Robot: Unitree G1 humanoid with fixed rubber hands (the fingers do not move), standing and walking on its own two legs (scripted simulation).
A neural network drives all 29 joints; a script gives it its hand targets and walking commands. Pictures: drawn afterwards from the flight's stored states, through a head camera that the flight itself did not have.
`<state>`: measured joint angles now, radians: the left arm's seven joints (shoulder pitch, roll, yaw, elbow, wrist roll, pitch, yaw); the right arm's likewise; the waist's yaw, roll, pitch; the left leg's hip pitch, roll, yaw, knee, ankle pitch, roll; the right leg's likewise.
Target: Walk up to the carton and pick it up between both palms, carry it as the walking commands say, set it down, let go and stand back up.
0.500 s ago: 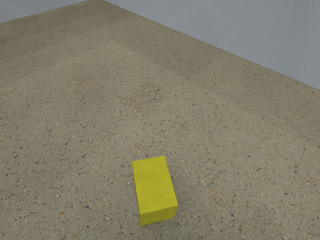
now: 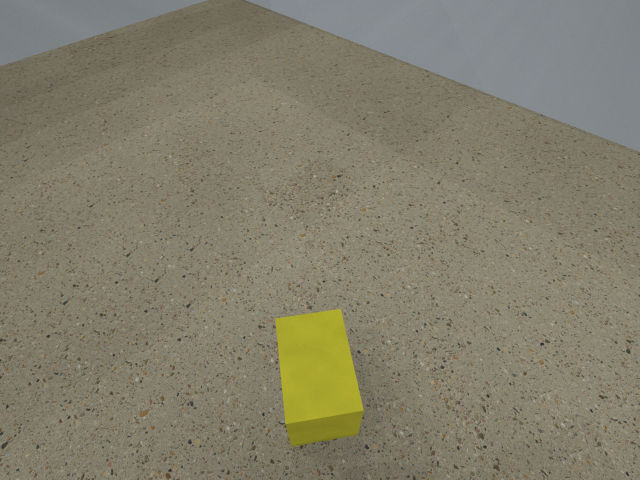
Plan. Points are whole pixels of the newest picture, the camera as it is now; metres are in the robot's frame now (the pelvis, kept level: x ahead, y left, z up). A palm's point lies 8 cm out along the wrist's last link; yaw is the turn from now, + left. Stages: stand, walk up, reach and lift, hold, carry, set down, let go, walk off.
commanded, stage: walk up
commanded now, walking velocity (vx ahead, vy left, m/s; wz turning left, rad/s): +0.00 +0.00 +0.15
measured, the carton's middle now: (316, 376) +0.50 +0.02 -0.66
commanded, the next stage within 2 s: none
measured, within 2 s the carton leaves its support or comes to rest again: neither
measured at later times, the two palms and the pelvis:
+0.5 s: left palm out of the picture +0.07 +0.24 -0.13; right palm out of the picture +0.00 -0.27 -0.12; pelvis +0.02 -0.02 +0.01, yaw +4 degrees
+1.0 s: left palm out of the picture +0.02 +0.19 -0.15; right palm out of the picture +0.09 -0.27 -0.14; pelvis +0.04 -0.04 +0.00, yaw +5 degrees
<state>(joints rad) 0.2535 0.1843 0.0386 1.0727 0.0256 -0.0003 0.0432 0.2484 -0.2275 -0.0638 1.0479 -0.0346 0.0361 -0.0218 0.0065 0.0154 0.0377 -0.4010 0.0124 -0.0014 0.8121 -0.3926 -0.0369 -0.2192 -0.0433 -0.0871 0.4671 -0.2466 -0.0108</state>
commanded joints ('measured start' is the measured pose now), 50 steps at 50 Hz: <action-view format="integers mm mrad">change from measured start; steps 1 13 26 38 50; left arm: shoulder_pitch -46 16 4 -43 55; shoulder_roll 120 51 32 115 62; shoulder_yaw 15 6 -1 21 -2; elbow -55 -41 -103 -48 29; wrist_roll -2 -23 -15 0 -15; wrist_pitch -19 18 -19 -19 -1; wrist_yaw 7 -4 -35 -3 -16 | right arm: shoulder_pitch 75 90 62 106 9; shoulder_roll -43 -132 -96 -19 -62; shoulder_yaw -6 -6 -5 13 27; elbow -27 -28 10 5 25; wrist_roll -2 17 8 8 26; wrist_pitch -2 -49 -59 -1 -51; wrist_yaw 8 -17 -11 -2 -12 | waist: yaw -34 -40 0 -19 13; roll -162 142 182 -185 78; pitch -5 -18 34 -43 55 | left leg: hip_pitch -20 311 198 62 152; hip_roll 11 333 158 23 147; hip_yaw -2 -275 -50 13 -106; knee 134 -520 -477 -15 -577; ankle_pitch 10 679 627 -2 205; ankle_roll -29 175 120 -25 69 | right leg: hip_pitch -25 -158 -4 12 71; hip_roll -232 4 17 -224 -43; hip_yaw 171 29 9 147 43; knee -174 161 -60 -185 -101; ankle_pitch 308 -198 68 287 66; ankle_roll -107 34 45 -109 15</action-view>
